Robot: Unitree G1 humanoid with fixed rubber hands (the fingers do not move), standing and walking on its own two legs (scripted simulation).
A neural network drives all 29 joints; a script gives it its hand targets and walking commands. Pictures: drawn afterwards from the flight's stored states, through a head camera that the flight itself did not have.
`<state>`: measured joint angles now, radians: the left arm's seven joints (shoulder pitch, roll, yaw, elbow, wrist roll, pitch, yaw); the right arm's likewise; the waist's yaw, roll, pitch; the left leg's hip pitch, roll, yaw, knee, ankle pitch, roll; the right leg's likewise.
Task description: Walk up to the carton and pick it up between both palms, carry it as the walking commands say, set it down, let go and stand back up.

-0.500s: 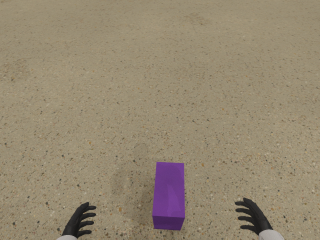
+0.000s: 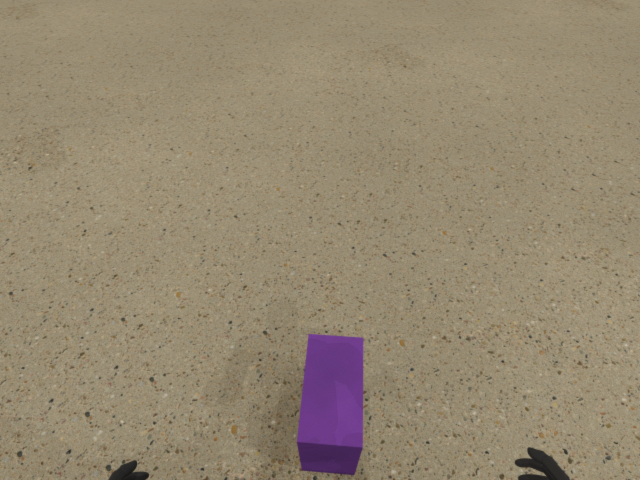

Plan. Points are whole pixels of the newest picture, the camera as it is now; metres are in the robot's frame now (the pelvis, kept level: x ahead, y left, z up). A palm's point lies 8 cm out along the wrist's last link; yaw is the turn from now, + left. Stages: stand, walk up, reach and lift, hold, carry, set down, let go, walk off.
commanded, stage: stand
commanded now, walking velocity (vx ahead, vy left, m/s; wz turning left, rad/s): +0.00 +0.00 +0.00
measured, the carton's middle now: (331, 405) +0.42 -0.02 -0.63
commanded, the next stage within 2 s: none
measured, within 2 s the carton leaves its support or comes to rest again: neither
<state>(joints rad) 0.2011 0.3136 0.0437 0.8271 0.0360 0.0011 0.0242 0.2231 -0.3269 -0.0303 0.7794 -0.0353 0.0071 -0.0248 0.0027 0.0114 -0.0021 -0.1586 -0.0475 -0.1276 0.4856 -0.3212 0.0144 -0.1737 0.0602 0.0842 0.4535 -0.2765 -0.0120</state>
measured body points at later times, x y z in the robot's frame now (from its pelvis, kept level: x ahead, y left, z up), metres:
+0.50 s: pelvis -0.01 +0.01 +0.00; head -0.01 +0.01 +0.45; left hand +0.09 +0.30 -0.12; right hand +0.10 -0.29 -0.10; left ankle -0.04 +0.12 -0.74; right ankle -0.02 -0.12 -0.74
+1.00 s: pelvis -0.02 +0.01 +0.01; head -0.02 +0.01 +0.46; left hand +0.06 +0.31 -0.12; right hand +0.07 -0.29 -0.11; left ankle -0.04 +0.12 -0.74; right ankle -0.02 -0.12 -0.74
